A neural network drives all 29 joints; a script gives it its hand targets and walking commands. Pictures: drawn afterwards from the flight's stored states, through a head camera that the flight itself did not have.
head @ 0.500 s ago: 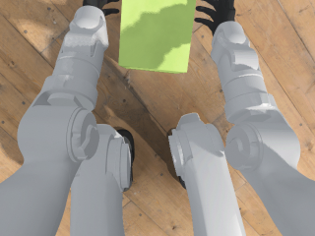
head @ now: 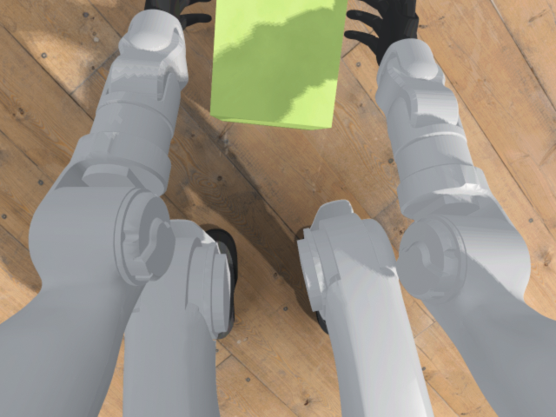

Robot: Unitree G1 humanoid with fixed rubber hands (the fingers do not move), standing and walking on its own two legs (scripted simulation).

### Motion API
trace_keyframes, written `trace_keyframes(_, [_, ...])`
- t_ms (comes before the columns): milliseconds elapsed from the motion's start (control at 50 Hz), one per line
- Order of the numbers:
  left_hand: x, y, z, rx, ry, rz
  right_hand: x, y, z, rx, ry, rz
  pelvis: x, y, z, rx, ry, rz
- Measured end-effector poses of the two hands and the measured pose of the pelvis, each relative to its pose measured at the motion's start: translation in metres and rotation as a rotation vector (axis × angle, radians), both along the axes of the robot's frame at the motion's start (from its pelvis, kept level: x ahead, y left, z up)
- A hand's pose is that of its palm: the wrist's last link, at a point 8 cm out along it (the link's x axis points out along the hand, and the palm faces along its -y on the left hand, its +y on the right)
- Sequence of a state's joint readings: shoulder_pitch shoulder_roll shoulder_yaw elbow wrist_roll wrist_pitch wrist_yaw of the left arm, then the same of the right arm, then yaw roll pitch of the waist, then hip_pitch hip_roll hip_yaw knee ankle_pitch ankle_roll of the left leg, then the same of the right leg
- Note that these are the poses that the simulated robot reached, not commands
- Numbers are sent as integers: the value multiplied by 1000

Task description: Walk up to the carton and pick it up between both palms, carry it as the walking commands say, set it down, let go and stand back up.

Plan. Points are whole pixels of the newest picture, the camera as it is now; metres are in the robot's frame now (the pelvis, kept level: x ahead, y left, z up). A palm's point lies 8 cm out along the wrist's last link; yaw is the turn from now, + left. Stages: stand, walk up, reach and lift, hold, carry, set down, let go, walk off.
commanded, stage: set down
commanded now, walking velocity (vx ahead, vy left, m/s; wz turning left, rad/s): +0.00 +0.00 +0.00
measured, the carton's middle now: (278, 17) +0.57 -0.04 -0.28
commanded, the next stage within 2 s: none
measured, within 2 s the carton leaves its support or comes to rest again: neither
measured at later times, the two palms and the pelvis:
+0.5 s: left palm (161, 22) +0.54 +0.10 -0.18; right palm (397, 46) +0.50 -0.17 -0.18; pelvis -0.01 +0.00 +0.00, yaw +0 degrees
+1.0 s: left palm out of the picture +0.56 +0.12 -0.13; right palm (432, 23) +0.51 -0.19 -0.13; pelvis -0.01 +0.00 +0.01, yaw -1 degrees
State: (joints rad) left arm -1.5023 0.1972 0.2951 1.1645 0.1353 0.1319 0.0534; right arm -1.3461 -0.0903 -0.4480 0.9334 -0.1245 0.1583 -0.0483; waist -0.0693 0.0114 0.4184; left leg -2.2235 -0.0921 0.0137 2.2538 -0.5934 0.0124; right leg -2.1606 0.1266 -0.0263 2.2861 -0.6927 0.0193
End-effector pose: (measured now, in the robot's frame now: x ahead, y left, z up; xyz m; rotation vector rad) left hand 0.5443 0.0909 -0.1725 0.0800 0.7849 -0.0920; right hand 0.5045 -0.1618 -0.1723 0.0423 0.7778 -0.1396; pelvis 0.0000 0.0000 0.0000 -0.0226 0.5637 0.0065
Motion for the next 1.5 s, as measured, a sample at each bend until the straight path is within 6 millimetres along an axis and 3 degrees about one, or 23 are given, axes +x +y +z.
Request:
trace_keyframes(460, [-1, 2, -3, -4, -28, -11, -1, -2, -3, -18, -10, 22, -5, -3, -1, 1, -30, -5])
trace_keyframes(660, [-9, 37, -11, 54, -18, 45, -5, -30, -1, -73, 7, -18, -8, -4, 4, 0, -21, -10])
trace_keyframes(800, [2, 32, 2, 22, -54, 50, 2, -30, 9, -59, -20, -24, -8, -1, 3, -4, -6, -15])
trace_keyframes(960, [11, 28, 29, 20, -119, 68, 7, -23, 30, -63, -83, -34, -9, 1, 10, -5, 42, -12])
trace_keyframes(1060, [11, 33, 53, 33, -142, 83, 6, -27, 55, -75, -111, -51, -10, 0, 24, -2, 70, -6])
trace_keyframes(1300, [12, 34, 136, 48, -150, 78, 7, -35, 140, -77, -128, -70, -5, -2, 85, -4, 158, 1])
trace_keyframes(1500, [14, 34, 196, 62, -163, 67, 8, -34, 196, -75, -137, -72, 6, -2, 136, -2, 205, 9])
